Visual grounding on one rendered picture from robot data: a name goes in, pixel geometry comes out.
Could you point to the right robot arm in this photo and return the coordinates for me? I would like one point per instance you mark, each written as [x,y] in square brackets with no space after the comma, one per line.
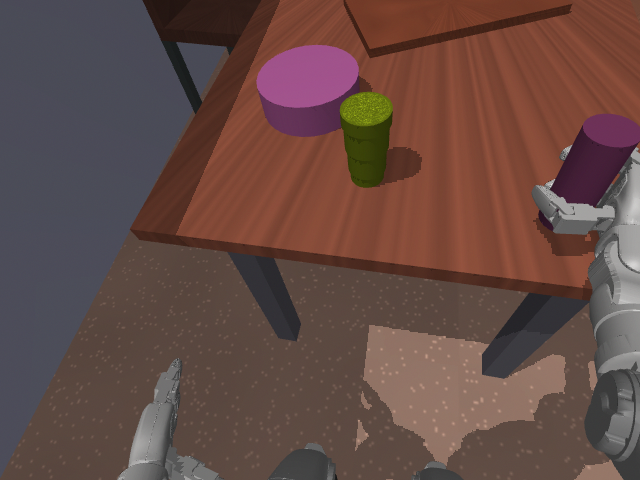
[612,422]

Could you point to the left robot arm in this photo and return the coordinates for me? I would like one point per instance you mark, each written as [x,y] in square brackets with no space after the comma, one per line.
[144,471]

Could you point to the table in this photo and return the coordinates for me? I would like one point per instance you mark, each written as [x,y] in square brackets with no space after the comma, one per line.
[477,122]

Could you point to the right robot hand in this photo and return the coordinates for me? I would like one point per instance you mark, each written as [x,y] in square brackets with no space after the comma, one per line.
[619,205]

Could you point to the left robot hand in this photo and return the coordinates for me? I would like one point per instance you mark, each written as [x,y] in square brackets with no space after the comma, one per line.
[153,439]

